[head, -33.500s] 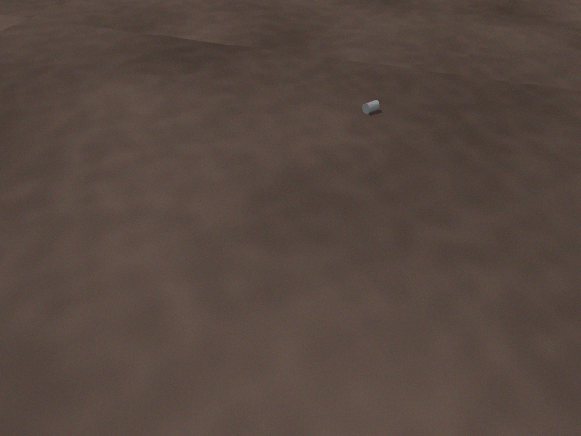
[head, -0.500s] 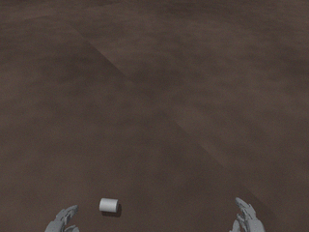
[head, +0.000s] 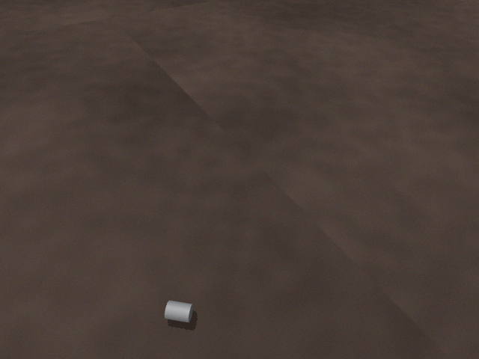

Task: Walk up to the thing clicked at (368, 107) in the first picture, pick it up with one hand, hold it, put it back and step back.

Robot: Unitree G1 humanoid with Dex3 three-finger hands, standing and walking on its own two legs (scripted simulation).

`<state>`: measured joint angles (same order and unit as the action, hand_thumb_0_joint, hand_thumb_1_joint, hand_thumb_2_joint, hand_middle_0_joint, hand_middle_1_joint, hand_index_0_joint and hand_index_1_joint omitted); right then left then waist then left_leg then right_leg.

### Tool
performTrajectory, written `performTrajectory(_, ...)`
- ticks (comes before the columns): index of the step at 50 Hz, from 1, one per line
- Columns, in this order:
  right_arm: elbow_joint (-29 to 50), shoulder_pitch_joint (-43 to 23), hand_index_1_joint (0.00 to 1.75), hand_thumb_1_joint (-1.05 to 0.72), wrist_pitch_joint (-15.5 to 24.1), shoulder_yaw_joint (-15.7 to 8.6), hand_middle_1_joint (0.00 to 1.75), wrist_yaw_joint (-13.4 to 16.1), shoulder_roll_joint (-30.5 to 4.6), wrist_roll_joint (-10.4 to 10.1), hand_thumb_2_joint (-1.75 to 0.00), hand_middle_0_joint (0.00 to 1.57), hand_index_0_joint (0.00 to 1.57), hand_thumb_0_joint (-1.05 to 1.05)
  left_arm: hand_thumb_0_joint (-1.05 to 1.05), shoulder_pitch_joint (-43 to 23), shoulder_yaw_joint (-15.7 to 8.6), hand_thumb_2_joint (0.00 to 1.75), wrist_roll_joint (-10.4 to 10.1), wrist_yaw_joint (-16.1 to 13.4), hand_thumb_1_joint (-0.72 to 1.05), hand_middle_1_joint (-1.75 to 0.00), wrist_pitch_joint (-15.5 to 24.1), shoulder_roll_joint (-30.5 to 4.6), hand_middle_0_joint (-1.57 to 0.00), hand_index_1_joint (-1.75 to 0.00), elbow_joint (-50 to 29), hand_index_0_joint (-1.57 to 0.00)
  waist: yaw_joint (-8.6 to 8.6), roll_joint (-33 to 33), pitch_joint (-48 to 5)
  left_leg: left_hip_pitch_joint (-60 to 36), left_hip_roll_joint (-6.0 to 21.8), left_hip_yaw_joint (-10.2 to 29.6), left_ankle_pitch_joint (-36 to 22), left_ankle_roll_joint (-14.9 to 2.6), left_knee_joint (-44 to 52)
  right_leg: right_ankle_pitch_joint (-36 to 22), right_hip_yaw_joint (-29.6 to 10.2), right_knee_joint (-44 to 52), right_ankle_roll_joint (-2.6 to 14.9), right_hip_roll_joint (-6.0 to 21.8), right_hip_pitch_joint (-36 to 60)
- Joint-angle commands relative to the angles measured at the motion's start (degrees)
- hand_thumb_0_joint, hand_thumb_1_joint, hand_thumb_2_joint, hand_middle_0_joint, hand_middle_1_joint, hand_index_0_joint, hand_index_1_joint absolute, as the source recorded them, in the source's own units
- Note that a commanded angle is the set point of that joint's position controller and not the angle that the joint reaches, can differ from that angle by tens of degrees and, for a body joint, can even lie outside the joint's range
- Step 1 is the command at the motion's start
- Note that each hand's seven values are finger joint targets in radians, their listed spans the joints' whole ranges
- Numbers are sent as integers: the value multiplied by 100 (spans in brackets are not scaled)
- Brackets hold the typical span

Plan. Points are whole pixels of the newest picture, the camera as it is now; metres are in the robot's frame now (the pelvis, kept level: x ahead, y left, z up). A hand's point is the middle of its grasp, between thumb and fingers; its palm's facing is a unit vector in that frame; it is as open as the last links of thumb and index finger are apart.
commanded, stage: stand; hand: left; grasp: from above
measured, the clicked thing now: (179, 311) +0.47 +0.24 -0.71
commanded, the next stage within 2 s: none
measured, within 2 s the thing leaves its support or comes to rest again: neither
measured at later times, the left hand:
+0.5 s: hand out of the picture +0.02 +0.25 -0.13, palm faces +0.03 -0.94 -0.34, open 7.4 cm
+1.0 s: hand out of the picture +0.05 +0.23 -0.13, palm faces +0.01 -0.94 -0.33, open 7.4 cm
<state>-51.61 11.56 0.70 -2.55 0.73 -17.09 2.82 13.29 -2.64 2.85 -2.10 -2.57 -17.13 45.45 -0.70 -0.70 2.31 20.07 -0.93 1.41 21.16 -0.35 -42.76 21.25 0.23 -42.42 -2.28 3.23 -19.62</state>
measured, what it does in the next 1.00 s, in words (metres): stands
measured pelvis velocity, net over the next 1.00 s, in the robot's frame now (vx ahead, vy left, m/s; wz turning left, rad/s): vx -0.01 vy -0.01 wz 0.00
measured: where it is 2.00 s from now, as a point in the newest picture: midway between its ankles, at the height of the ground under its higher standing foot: outside the picture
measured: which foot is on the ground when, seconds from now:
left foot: down 0.00-1.00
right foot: down 0.00-1.00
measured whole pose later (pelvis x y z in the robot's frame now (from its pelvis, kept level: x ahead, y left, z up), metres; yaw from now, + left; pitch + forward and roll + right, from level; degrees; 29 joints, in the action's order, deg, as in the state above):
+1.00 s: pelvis -0.01 -0.01 +0.03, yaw +0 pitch -5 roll +0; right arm -65.0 8.9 -0.4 -1.0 0.5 -18.0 1.0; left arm 8.0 -1.5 1.4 -1.0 -0.1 -17.3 65.3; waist 0.0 0.7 4.3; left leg 6.9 0.4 2.1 10.1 1.0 -21.9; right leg 10.2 1.3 -21.5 -1.4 1.9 -6.4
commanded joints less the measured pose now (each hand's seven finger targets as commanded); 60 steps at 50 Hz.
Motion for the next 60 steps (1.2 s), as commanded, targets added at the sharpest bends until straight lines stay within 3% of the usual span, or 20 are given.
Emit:
performTrajectory(1, 261, -310, 30, -90, 162, -256, 30, 72, -916, 3, -90, 20, 20, 0, 0, -316, -253, 90, -64, -38, 90, -30, 307, -840, -20, -30, -109, -20, -44, 260, -323, -354, 434, 624, -976, -295, 1311, -810, -283, 1133, 369, 171, 336)
performTrajectory(4, 56, -369, 30, -90, 161, -245, 30, 95, -986, -34, -90, 20, 20, 0, 0, -208, -238, 90, -85, -40, 90, -30, 299, -849, -20, -30, 279, -20, -96, 349, -349, -512, 532, 731, -1213, -260, 1595, -1053, -220, 1337, 338, 183, 722)
performTrajectory(7, -134, -361, 30, -90, 103, -222, 30, 123, -981, -63, -90, 20, 20, 0, 0, -335, -225, 90, -91, -38, 90, -30, 313, -905, -20, -30, 574, -20, -15, 186, -175, -550, 511, 687, -890, -212, 1895, -959, -269, 1647, 325, 227, 872)
performTrajectory(13, -422, -431, 30, -90, 63, -212, 30, 116, -1048, -98, -90, 20, 20, 0, 0, -283, -166, 90, -96, -11, 90, -30, 309, -916, -20, -30, 1064, -20, -39, 315, 96, -579, 580, 792, -263, -156, 2486, -784, -199, 1983, 252, 195, 1093)
performTrajectory(15, -504, -406, 30, -90, 68, -209, 30, 115, -1035, -112, -90, 20, 20, 0, 0, -361, -166, 90, -88, -10, 90, -30, 332, -954, -20, -30, 1156, -20, -7, 262, 3, -762, 574, 719, -592, -135, 2460, -932, -252, 2086, 267, 255, 1153)
performTrajectory(25, -756, -433, 30, -90, 19, -199, 30, 66, -1051, -126, -90, 20, 20, 0, 0, -399, -121, 90, -98, 8, 90, -30, 328, -1050, -20, -30, 1477, -20, 16, 143, 192, -792, 563, 686, -229, -106, 2671, -469, -269, 2418, 234, 273, 1064)
performTrajectory(27, -775, -517, 30, -90, 25, -182, 30, 61, -1033, -129, -90, 20, 20, 0, 0, -365, -106, 90, -101, 11, 90, -30, 339, -1041, -20, -30, 1533, -20, -15, 135, 156, -936, 588, 670, -454, -98, 2648, -591, -292, 2447, 248, 309, 1051)
performTrajectory(32, -838, -495, 30, -90, 13, -156, 30, 40, -1076, -145, -90, 20, 20, 0, 0, -387, -103, 90, -118, 23, 90, -30, 355, -1096, -20, -30, 1601, -20, 10, 89, 238, -905, 567, 635, -385, -96, 2642, -475, -333, 2566, 235, 309, 1002)
performTrajectory(36, -865, -446, 30, -90, 1, -123, 30, 27, -1033, -154, -90, 20, 20, 0, 0, -548, -125, 90, -130, 16, 90, -30, 378, -1207, -20, -30, 1602, -20, 51, -95, 150, -1048, 555, 540, -783, -115, 2511, -377, -469, 2689, 267, 418, 1012)
performTrajectory(41, -901, -513, 30, -90, 23, -93, 30, 39, -1104, -154, -90, 20, 20, 0, 0, -609, -116, 90, -150, 31, 90, -30, 382, -1184, -20, -30, 1615, -20, 29, 18, 37, -1143, 607, 528, -1097, -111, 2511, -782, -411, 2646, 272, 390, 1144)
performTrajectory(54, -1019, -517, 30, -90, 44, -38, 30, 53, -1198, -175, -90, 20, 20, 0, 0, -748, -121, 90, -173, 75, 90, -30, 357, -1208, -20, -30, 1689, -20, 25, 122, 19, -1092, 664, 508, -1046, -69, 2675, -980, -350, 2610, 269, 353, 1304)
performTrajectory(58, -1003, -595, 30, -90, 83, -43, 30, 52, -1234, -167, -90, 20, 20, 0, 0, -852, -119, 90, -177, 84, 90, -30, 387, -1242, -20, -30, 1646, -20, 43, 81, -203, -1387, 715, 467, -1675, -55, 2600, -1396, -372, 2600, 275, 387, 1319)
performTrajectory(60, -1044, -583, 30, -90, 70, -36, 30, 58, -1280, -166, -90, 20, 20, 0, 0, -874, -107, 90, -188, 91, 90, -30, 372, -1222, -20, -30, 1655, -20, 42, 177, -64, -1195, 695, 464, -1289, -44, 2669, -1158, -359, 2635, 264, 361, 1305)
